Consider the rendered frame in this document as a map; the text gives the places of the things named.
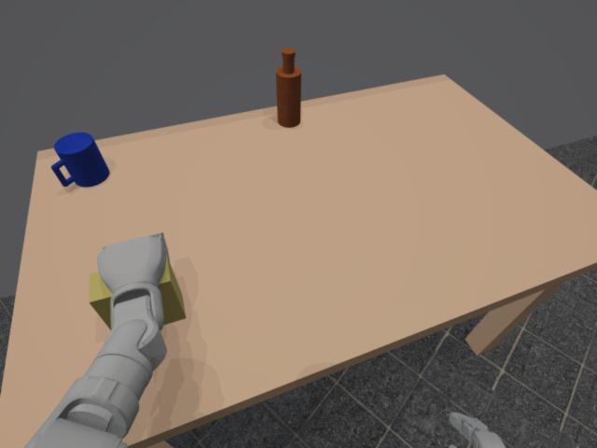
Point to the left robot forearm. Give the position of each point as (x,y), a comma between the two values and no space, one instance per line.
(107,396)

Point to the robot left upper arm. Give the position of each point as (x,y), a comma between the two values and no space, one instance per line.
(67,434)

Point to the table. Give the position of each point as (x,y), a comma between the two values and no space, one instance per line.
(387,215)

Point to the sponge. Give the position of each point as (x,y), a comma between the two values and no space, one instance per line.
(171,295)

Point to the robot left hand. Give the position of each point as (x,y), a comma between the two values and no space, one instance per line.
(140,260)

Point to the robot right hand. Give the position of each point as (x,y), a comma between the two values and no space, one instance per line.
(475,432)

